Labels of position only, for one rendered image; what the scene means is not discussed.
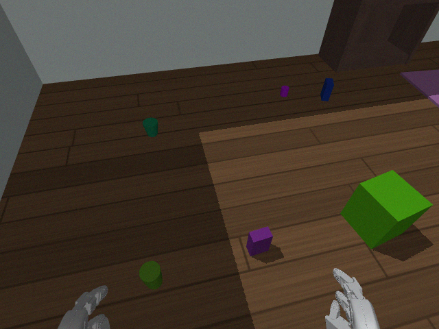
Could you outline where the right robot hand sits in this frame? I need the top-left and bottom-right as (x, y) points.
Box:
(325, 268), (380, 329)

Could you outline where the bookshelf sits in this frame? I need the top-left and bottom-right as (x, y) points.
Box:
(318, 0), (439, 73)

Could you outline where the left robot hand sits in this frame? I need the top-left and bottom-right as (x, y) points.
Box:
(58, 285), (110, 329)

